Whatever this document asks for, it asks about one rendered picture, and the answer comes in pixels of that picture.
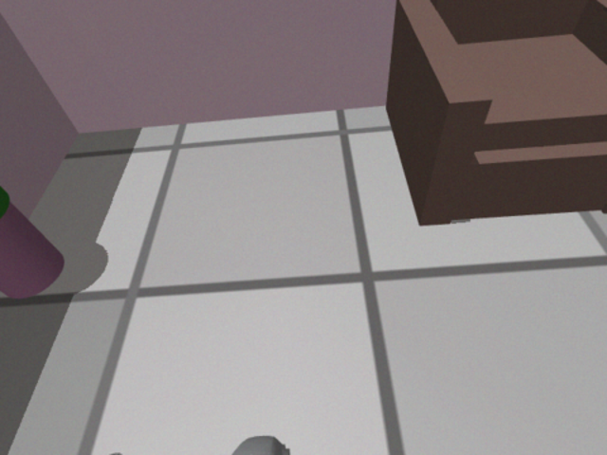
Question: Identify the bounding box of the armchair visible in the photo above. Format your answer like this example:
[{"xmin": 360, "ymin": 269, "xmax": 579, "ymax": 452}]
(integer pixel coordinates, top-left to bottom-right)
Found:
[{"xmin": 386, "ymin": 0, "xmax": 607, "ymax": 226}]

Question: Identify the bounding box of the potted plant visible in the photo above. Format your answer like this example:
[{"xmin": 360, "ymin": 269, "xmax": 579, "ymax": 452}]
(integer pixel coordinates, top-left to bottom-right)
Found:
[{"xmin": 0, "ymin": 186, "xmax": 64, "ymax": 299}]

